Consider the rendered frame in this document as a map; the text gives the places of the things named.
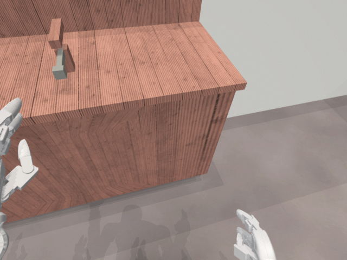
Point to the tap lever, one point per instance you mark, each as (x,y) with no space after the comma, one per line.
(59,70)

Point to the robot left hand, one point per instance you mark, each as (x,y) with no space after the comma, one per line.
(20,176)

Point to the counter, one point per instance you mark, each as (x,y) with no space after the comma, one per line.
(144,103)

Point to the robot right hand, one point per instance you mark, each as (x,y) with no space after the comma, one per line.
(257,245)

